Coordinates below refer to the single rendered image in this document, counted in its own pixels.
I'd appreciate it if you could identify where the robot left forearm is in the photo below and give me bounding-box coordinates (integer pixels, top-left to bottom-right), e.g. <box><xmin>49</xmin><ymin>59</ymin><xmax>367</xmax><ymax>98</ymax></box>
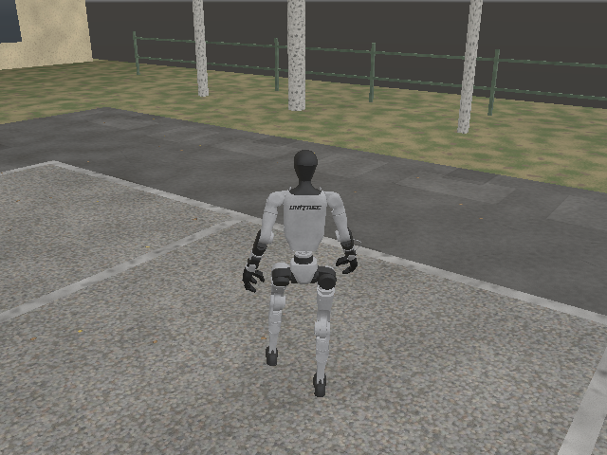
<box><xmin>246</xmin><ymin>230</ymin><xmax>267</xmax><ymax>272</ymax></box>

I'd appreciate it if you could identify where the robot left upper arm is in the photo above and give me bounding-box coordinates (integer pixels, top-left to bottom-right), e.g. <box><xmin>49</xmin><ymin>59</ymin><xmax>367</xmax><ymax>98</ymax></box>
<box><xmin>258</xmin><ymin>191</ymin><xmax>285</xmax><ymax>245</ymax></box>

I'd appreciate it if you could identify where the left robot hand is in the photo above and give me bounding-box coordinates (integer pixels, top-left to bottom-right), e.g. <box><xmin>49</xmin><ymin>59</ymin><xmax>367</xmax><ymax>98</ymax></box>
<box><xmin>242</xmin><ymin>268</ymin><xmax>265</xmax><ymax>293</ymax></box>

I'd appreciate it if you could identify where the robot right upper arm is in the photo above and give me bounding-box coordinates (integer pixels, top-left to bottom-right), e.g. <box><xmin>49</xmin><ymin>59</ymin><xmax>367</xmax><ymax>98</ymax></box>
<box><xmin>324</xmin><ymin>191</ymin><xmax>351</xmax><ymax>243</ymax></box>

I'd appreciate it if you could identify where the robot right forearm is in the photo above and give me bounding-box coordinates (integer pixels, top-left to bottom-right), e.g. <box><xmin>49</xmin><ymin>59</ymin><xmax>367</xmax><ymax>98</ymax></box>
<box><xmin>340</xmin><ymin>227</ymin><xmax>357</xmax><ymax>261</ymax></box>

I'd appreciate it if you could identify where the right robot hand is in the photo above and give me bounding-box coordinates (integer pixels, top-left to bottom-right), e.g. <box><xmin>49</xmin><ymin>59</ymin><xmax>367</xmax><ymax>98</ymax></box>
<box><xmin>336</xmin><ymin>256</ymin><xmax>358</xmax><ymax>274</ymax></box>

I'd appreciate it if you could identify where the humanoid robot torso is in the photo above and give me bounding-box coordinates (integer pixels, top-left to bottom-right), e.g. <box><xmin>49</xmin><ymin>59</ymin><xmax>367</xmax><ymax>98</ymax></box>
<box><xmin>283</xmin><ymin>187</ymin><xmax>327</xmax><ymax>284</ymax></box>

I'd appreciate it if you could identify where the robot left foot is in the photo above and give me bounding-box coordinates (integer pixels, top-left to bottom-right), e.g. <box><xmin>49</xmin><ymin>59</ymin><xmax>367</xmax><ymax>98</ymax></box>
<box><xmin>266</xmin><ymin>346</ymin><xmax>278</xmax><ymax>366</ymax></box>

